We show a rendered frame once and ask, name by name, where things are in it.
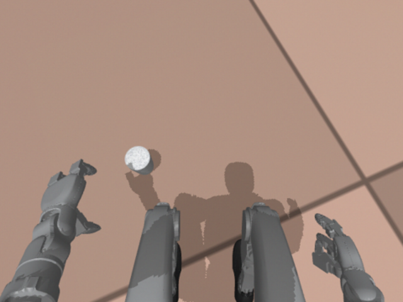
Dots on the left robot arm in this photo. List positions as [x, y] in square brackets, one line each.
[38, 274]

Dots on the right robot foot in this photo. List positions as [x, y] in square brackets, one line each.
[236, 266]

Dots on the left robot hand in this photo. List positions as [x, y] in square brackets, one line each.
[68, 190]

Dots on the right robot hand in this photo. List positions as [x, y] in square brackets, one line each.
[342, 254]

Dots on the cup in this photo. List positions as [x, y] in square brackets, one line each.
[139, 160]

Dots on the right robot arm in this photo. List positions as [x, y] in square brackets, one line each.
[358, 286]

